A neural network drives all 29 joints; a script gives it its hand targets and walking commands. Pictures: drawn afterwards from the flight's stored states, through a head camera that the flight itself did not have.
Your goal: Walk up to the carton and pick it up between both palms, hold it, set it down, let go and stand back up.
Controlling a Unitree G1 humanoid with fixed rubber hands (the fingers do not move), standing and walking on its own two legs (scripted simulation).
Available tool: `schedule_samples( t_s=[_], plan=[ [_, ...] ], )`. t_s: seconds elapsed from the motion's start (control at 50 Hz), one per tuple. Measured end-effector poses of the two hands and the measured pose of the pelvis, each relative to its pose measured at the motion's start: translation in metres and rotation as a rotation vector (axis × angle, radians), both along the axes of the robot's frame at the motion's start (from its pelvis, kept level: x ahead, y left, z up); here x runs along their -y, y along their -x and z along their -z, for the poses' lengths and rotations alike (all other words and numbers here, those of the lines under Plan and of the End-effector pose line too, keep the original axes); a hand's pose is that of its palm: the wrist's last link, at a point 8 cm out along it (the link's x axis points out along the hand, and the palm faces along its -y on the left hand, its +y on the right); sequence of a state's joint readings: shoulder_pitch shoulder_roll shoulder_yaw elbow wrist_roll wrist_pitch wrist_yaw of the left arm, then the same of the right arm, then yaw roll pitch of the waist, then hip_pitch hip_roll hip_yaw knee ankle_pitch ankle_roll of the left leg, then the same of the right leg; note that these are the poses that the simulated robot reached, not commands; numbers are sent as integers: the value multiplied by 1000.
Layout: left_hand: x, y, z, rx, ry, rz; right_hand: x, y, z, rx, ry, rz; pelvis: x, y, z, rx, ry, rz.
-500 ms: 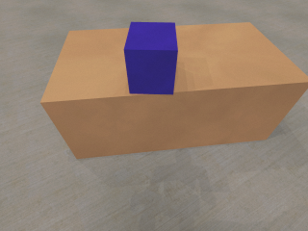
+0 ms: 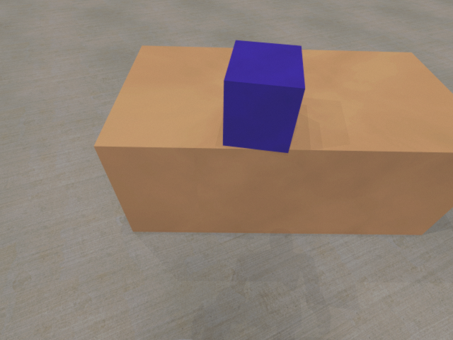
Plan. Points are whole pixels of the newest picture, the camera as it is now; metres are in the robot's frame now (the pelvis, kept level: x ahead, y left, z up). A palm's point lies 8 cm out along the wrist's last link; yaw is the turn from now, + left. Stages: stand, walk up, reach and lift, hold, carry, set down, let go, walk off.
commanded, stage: walk up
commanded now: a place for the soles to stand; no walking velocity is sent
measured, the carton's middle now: (261, 96) +0.87 -0.07 -0.06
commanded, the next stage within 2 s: none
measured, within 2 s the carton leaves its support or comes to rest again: neither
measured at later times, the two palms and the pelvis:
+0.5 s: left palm (120, 290) +0.23 +0.24 -0.12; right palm out of the picture +0.13 -0.27 -0.15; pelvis +0.16 -0.01 -0.02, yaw +1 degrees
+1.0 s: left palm (122, 251) +0.33 +0.27 -0.14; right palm (338, 226) +0.39 -0.24 -0.10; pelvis +0.32 +0.01 -0.01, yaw +2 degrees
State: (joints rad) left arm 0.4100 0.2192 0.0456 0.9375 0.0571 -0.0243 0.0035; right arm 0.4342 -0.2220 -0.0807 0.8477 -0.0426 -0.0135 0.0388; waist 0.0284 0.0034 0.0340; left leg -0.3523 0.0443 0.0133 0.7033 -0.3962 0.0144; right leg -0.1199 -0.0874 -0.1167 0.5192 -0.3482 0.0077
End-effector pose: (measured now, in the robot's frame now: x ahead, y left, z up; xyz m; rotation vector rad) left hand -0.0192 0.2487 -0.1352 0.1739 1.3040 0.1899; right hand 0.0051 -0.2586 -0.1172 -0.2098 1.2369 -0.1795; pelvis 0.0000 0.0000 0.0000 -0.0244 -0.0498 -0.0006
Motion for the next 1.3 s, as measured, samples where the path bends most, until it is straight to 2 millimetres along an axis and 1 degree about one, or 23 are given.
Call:
schedule_samples(
  t_s=[0.06, 0.08, 0.12, 0.18, 0.26, 0.32, 0.4, 0.44, 0.48, 0.52, 0.6, 0.66, 0.74, 0.8, 0.84, 0.88, 0.92, 0.98, 1.04, 1.1, 1.14, 1.2, 1.3],
  plan=[
    [-20, -2, 18, -66, 4, 2, -7, -12, 6, 51, 38, 11, -15, -15, 15, 13, -16, -6],
    [-24, -8, 21, -80, 7, 9, -9, -12, 8, 48, 48, 24, -17, -19, 17, 16, -27, -4],
    [-30, -26, 22, -79, 8, 28, -15, -11, 9, 16, 55, 51, -20, -28, 17, 20, -44, -2],
    [-33, -67, 12, -10, 5, 58, -21, -11, 4, -37, 51, 52, -20, -43, 9, 21, -50, -4],
    [-30, -124, -6, 105, 3, 89, -26, -24, 1, -63, 25, 42, -18, -66, 1, 18, -53, -5],
    [-22, -164, -16, 164, -2, 111, -24, -41, 5, -66, 2, 44, -14, -86, 0, 16, -57, -2],
    [-7, -213, -22, 216, -23, 141, -11, -73, 18, -60, -25, 58, -2, -119, 6, 15, -64, 11],
    [0, -234, -21, 251, -45, 148, -1, -92, 29, -61, -33, 49, 6, -137, 14, 16, -51, 12],
    [6, -247, -19, 280, -62, 139, 7, -116, 36, -65, -34, 23, 13, -150, 20, 25, -26, -4],
    [10, -250, -19, 275, -63, 101, 13, -144, 36, -62, -28, -18, 16, -163, 19, 29, -22, -16],
    [15, -240, -21, 191, -56, 45, 19, -212, 21, 15, -17, -80, 15, -187, 9, 28, -16, -30],
    [13, -232, -21, 124, -42, 9, 15, -263, 6, 91, -15, -118, 12, -207, 3, 19, -9, -38],
    [4, -228, -11, 52, -16, -37, 0, -325, -10, 177, -3, -169, 6, -235, 2, 9, -4, -49],
    [-7, -233, 4, 8, 6, -61, -14, -365, -13, 245, 21, -198, -5, -259, 11, 7, -2, -53],
    [-14, -242, 15, -23, 18, -55, -22, -384, -12, 280, 39, -200, -12, -274, 19, 10, -25, -51],
    [-19, -259, 20, -50, 23, -32, -26, -393, -11, 282, 48, -180, -14, -287, 20, 12, -33, -51],
    [-22, -284, 18, -42, 22, -11, -26, -395, -12, 254, 56, -159, -14, -299, 16, 15, -36, -51],
    [-22, -329, 8, 23, 18, 21, -22, -391, -15, 195, 62, -134, -11, -317, 8, 14, -41, -45],
    [-18, -376, -4, 96, 12, 51, -14, -387, -15, 142, 57, -107, -7, -334, 2, 9, -42, -43],
    [-10, -419, -13, 163, -5, 81, -2, -389, -7, 101, 43, -84, 0, -349, 4, 7, -40, -46],
    [-3, -443, -13, 204, -24, 98, 7, -394, 5, 82, 29, -73, 7, -359, 11, 10, -41, -45],
    [7, -469, -11, 237, -45, 107, 19, -408, 22, 64, 12, -57, 15, -371, 21, 15, -24, -40],
    [20, -500, -17, 277, -40, 99, 21, -433, 28, 53, 10, -77, 17, -378, 20, 0, -20, -49]
  ],
)
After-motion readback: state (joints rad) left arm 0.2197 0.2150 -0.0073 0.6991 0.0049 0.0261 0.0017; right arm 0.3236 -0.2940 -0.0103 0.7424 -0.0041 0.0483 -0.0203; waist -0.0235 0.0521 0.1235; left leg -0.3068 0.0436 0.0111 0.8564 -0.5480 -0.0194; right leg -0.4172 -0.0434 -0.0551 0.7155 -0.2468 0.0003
